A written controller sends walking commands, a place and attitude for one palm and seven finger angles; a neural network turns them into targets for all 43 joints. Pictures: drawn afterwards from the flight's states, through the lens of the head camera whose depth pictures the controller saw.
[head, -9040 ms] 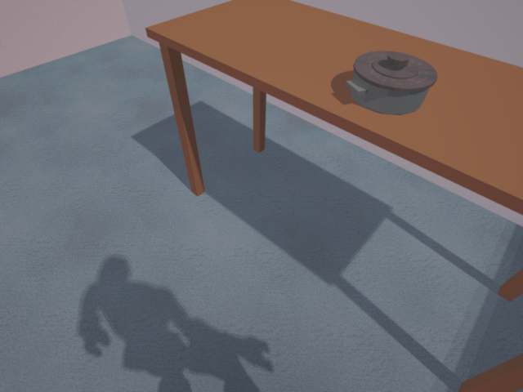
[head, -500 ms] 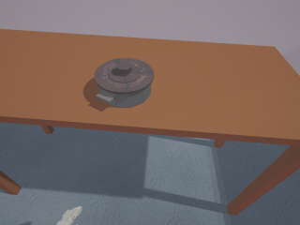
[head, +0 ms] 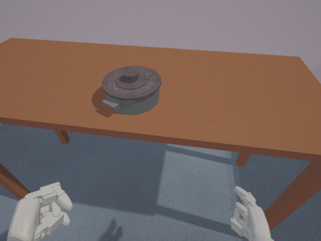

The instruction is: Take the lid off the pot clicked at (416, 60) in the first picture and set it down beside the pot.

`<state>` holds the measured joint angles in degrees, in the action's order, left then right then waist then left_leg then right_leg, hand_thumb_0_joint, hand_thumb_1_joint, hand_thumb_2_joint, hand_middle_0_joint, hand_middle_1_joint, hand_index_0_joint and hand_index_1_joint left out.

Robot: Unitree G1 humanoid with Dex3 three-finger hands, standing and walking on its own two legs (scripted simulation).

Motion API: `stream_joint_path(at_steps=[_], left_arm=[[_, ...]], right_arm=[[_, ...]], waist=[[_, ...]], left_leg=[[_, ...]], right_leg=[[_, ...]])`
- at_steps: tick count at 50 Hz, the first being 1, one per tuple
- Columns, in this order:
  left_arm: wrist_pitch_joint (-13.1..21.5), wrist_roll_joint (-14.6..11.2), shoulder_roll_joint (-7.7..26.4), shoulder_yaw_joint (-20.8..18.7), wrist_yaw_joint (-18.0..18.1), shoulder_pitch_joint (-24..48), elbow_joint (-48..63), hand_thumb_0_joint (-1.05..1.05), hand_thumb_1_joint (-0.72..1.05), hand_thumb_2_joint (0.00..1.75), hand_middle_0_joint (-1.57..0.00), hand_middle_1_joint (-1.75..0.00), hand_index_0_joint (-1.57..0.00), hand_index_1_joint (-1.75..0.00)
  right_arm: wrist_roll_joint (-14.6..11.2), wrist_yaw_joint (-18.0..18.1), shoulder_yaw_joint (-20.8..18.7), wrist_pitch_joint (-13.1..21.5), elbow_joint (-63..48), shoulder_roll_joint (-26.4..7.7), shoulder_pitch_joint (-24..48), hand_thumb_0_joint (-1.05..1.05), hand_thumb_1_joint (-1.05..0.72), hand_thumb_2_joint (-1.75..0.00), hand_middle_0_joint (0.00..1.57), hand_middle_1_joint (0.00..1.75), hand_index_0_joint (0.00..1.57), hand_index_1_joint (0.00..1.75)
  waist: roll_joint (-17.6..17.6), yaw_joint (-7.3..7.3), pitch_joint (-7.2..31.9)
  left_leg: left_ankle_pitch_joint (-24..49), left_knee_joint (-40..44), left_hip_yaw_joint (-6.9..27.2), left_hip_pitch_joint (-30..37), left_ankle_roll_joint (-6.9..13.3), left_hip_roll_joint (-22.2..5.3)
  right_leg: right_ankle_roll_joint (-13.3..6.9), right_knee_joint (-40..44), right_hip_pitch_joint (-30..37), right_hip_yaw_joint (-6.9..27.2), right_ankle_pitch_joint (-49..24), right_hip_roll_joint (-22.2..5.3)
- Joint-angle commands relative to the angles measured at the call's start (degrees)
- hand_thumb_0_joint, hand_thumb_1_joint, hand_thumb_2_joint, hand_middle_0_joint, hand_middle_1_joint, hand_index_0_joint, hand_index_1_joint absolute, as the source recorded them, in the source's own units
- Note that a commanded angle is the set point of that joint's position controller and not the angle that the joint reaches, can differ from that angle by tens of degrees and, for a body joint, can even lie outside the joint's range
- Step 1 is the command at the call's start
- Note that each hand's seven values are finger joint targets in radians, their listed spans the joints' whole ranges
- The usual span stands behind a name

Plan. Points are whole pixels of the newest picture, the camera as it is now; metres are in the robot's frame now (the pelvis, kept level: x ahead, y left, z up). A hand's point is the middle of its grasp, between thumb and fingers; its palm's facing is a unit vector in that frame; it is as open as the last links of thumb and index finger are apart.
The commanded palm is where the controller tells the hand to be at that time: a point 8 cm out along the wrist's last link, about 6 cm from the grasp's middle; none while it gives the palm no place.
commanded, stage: raise the hand higher, near the body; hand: left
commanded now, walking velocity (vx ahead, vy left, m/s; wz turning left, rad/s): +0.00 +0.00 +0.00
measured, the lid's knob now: (131, 74) +0.55 +0.18 +0.15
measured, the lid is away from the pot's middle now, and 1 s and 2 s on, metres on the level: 0.00 0.00 0.00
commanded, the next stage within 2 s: reach forward and open the fingers in 0.88 s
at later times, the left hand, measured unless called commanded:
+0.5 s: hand (52, 182) +0.17 +0.24 +0.14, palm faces +0.35 -0.80 -0.49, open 3.1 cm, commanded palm +0.11 +0.27 +0.18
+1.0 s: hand (35, 149) +0.19 +0.25 +0.21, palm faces +0.41 -0.81 -0.41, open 3.1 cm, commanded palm +0.14 +0.28 +0.23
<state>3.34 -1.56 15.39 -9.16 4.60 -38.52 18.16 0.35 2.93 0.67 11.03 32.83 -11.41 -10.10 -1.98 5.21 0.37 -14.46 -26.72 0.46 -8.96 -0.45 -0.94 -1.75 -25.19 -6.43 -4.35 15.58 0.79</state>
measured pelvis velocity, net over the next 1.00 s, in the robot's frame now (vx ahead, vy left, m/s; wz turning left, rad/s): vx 0.01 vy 0.02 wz -0.03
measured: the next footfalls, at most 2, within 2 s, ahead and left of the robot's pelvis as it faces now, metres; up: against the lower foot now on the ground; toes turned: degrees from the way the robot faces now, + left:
none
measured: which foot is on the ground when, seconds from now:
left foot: down 0.00-1.00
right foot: down 0.00-1.00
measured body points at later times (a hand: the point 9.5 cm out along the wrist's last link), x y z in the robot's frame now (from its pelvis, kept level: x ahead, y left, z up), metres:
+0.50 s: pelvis +0.02 -0.01 +0.00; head +0.00 -0.03 +0.45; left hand +0.15 +0.28 +0.17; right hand +0.22 -0.23 -0.07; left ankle +0.00 +0.13 -0.74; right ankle -0.02 -0.09 -0.74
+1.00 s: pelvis +0.01 +0.02 +0.00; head -0.01 +0.01 +0.45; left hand +0.16 +0.29 +0.24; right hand +0.21 -0.18 -0.07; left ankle +0.00 +0.13 -0.74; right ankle -0.02 -0.09 -0.74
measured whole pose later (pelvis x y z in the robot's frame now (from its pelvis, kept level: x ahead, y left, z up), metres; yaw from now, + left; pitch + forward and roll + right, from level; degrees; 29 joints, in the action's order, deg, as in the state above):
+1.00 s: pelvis +0.01 +0.02 +0.00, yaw -2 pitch -5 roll +0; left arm 8.9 -3.0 20.5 -20.7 4.3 -27.6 35.0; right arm 0.0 2.5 1.7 10.3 36.3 -10.6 -10.4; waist -2.8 5.1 -1.7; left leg -15.0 -25.0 -2.0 -5.3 1.1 0.1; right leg -0.1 -23.4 -3.4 -2.0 15.2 -0.3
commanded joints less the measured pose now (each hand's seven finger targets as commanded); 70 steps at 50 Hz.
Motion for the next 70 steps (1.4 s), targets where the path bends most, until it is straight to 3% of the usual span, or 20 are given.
stream_joint_path(at_steps=[1,5,10,13,17,21,24,29,34,49,50,51,52,54,58,60,63,64,69,70], left_arm=[[4.12,-0.66,7.98,-6.83,0.50,0.77,14.72,0.00,0.90,0.90,-1.30,-1.50,-1.30,-1.50],[5.03,-0.81,11.91,-11.85,0.75,-0.98,17.81,0.00,0.90,0.90,-1.30,-1.50,-1.30,-1.50],[5.58,-0.90,10.90,-12.75,0.05,-3.98,15.14,0.00,0.90,0.90,-1.30,-1.50,-1.30,-1.50],[6.88,-1.07,13.46,-15.13,0.41,-0.61,19.30,0.00,0.90,0.90,-1.30,-1.50,-1.30,-1.50],[7.39,-0.78,13.92,-16.46,1.30,-3.16,21.63,0.00,0.90,0.90,-1.30,-1.50,-1.30,-1.50],[7.26,-1.04,12.19,-15.30,0.68,-0.32,18.59,0.00,0.90,0.90,-1.30,-1.50,-1.30,-1.50],[8.46,-1.21,13.24,-15.24,0.71,3.37,24.94,0.00,0.90,0.90,-1.30,-1.50,-1.30,-1.50],[8.15,-1.31,13.19,-16.44,0.75,2.08,24.59,0.00,0.90,0.90,-1.30,-1.50,-1.30,-1.50],[8.25,-1.61,12.71,-15.85,0.39,7.54,25.57,0.00,0.90,0.90,-1.30,-1.50,-1.30,-1.50],[9.22,-2.17,14.65,-18.45,0.97,16.36,29.97,0.00,0.90,0.90,-1.30,-1.50,-1.30,-1.50],[2.15,20.17,25.41,-14.67,2.69,16.04,30.21,0.00,0.87,0.92,-1.29,-1.46,-1.29,-1.46],[-1.13,19.75,20.01,-13.28,3.38,19.18,33.67,0.00,0.84,0.94,-1.29,-1.43,-1.29,-1.43],[-2.22,19.85,20.43,-13.04,3.66,21.86,33.80,0.00,0.81,0.96,-1.28,-1.39,-1.28,-1.39],[-5.93,27.75,23.99,-13.72,3.62,19.06,32.52,0.00,0.76,1.00,-1.27,-1.32,-1.27,-1.32],[-11.52,35.32,29.68,-14.49,0.92,20.50,26.53,0.00,0.65,1.09,-1.25,-1.18,-1.25,-1.18],[-12.45,39.10,31.87,-12.86,-1.45,26.73,23.06,0.00,0.59,1.13,-1.23,-1.11,-1.23,-1.11],[-13.98,40.49,33.96,-11.89,-5.73,27.50,21.21,0.00,0.49,1.19,-1.21,-1.00,-1.21,-1.00],[-13.25,40.97,34.75,-10.33,-7.36,33.09,24.16,0.00,0.45,1.22,-1.20,-0.97,-1.20,-0.97],[-13.38,41.45,37.63,-8.77,-13.75,39.02,20.53,0.00,0.27,1.32,-1.15,-0.79,-1.15,-0.79],[-13.53,41.87,38.45,-9.26,-14.83,39.39,15.90,0.00,0.23,1.34,-1.14,-0.76,-1.14,-0.76]], right_arm=[[-0.43,1.02,-1.87,3.16,-8.28,-4.61,7.25,0.00,-0.90,-0.90,0.20,0.30,0.20,0.30],[-0.53,1.45,-2.34,3.51,-7.96,-4.52,8.26,0.00,-0.90,-0.90,0.20,0.30,0.20,0.30],[-0.89,1.57,-3.08,3.06,-6.85,-4.35,8.99,0.00,-0.90,-0.90,0.20,0.30,0.20,0.30],[-1.00,1.88,-3.25,3.65,-6.81,-4.87,9.40,0.00,-0.90,-0.90,0.20,0.30,0.20,0.30],[-0.79,2.38,-3.25,4.12,-6.36,-4.62,8.43,0.00,-0.90,-0.90,0.20,0.30,0.20,0.30],[-1.07,2.20,-3.45,3.38,-5.49,-4.61,9.01,0.00,-0.90,-0.90,0.20,0.30,0.20,0.30],[-1.08,2.17,-3.17,4.01,-6.61,-5.09,8.96,0.00,-0.90,-0.90,0.20,0.30,0.20,0.30],[-0.92,1.64,-2.89,3.77,-6.45,-4.61,8.73,0.00,-0.90,-0.90,0.20,0.30,0.20,0.30],[-0.93,1.12,-2.24,3.15,-6.75,-4.80,8.86,0.00,-0.90,-0.90,0.20,0.30,0.20,0.30],[-0.55,0.19,-1.24,3.27,-6.78,-5.36,8.75,0.00,-0.90,-0.90,0.20,0.30,0.20,0.30],[1.16,-0.75,-0.53,-1.00,-8.17,-9.50,10.10,0.00,-0.90,-0.90,0.20,0.30,0.20,0.30],[0.51,-1.67,-0.84,-3.08,-11.06,-7.60,11.42,0.00,-0.90,-0.90,0.20,0.30,0.20,0.30],[0.49,-1.97,-1.08,-3.85,-10.96,-7.98,11.15,0.00,-0.90,-0.90,0.20,0.30,0.20,0.30],[-0.10,-2.82,-1.07,-5.98,-12.08,-8.03,11.50,0.00,-0.90,-0.90,0.20,0.30,0.20,0.30],[-1.67,-3.21,-1.02,-10.48,-13.85,-9.01,15.13,0.00,-0.90,-0.90,0.20,0.30,0.20,0.30],[-2.00,-2.82,-1.14,-11.65,-12.95,-9.64,14.27,0.00,-0.90,-0.90,0.20,0.30,0.20,0.30],[-3.53,-3.27,-0.92,-11.66,-13.57,-9.75,16.94,0.00,-0.90,-0.90,0.20,0.30,0.20,0.30],[-3.34,-3.23,-0.97,-11.61,-12.85,-9.90,15.76,0.00,-0.90,-0.90,0.20,0.30,0.20,0.30],[-3.38,-2.98,-0.56,-10.34,-11.27,-9.87,15.03,0.00,-0.90,-0.90,0.20,0.30,0.20,0.30],[-3.33,-2.59,-0.56,-10.46,-10.52,-10.05,14.37,0.00,-0.90,-0.90,0.20,0.30,0.20,0.30]], waist=[[-1.59,-1.58,-0.98],[0.64,-0.50,1.03],[4.47,-0.38,-0.46],[1.48,-0.64,0.36],[-1.15,0.12,5.23],[2.62,-0.92,-0.34],[-0.59,-1.02,1.75],[-0.69,-0.41,3.35],[-1.73,-0.97,0.37],[-2.95,-0.46,3.80],[-6.22,1.00,3.41],[-7.92,0.35,2.31],[-7.56,0.03,2.14],[-7.87,1.29,3.25],[-0.14,1.13,6.80],[0.90,0.68,8.60],[-1.57,0.95,11.44],[-2.90,0.54,13.67],[-2.64,-0.13,12.56],[-0.93,-0.32,9.80]], left_leg=[[8.75,2.93,-2.19,2.48,2.13,1.08],[11.42,2.66,-2.30,3.43,2.34,0.73],[12.27,2.72,-2.79,3.44,2.68,0.44],[11.20,2.35,-3.27,4.89,2.80,0.64],[15.50,2.42,-3.24,6.72,2.77,0.55],[13.99,2.80,-3.43,5.48,3.02,0.56],[14.30,2.74,-3.32,7.22,3.02,0.55],[17.71,2.83,-2.91,7.48,2.64,0.34],[15.08,3.67,-2.41,6.74,2.39,0.18],[13.94,4.91,-0.56,6.79,1.56,-0.59],[15.43,4.07,-2.54,-1.78,0.88,0.39],[15.37,4.69,-2.55,-2.97,0.35,0.32],[14.87,4.46,-2.47,-3.53,0.43,0.29],[11.63,4.71,-2.49,-4.27,0.33,-0.08],[10.37,2.71,-2.13,-3.30,1.05,0.32],[10.13,2.65,-1.78,-2.88,1.43,0.30],[11.86,2.21,-0.71,-0.89,1.44,0.81],[12.86,2.67,-0.51,-0.19,1.55,0.91],[16.04,3.08,0.46,0.87,2.01,1.58],[15.49,3.50,0.41,0.19,2.01,1.53]], right_leg=[[1.65,7.01,-4.24,2.65,-7.79,-1.61],[2.00,6.93,-2.32,3.10,-11.23,-1.75],[2.66,7.32,-2.73,3.32,-12.79,-1.90],[2.87,8.67,-3.60,4.13,-10.88,-2.10],[2.72,6.30,-0.19,3.76,-18.05,-2.24],[2.97,7.63,-2.87,3.38,-16.31,-2.10],[2.74,7.49,-2.45,3.23,-16.13,-2.04],[2.41,5.57,-0.48,2.43,-20.27,-1.74],[2.02,6.44,-2.16,2.24,-15.95,-1.51],[0.91,4.74,-0.53,1.73,-11.80,-1.32],[1.37,1.23,-2.89,0.85,-11.90,-0.93],[0.52,0.31,-3.31,-0.76,-9.95,-1.10],[0.33,-0.14,-4.10,-0.83,-8.79,-1.10],[0.05,-0.49,-4.11,-0.50,-5.67,-0.52],[0.37,0.04,-3.58,1.25,-5.62,0.17],[0.80,0.02,-4.55,1.33,-4.76,-0.48],[1.03,0.40,-3.50,2.11,-7.50,-0.34],[1.28,0.35,-2.89,1.74,-7.88,-1.02],[1.52,1.61,-2.86,1.46,-11.13,-0.75],[1.54,2.27,-3.57,1.35,-10.59,-0.49]])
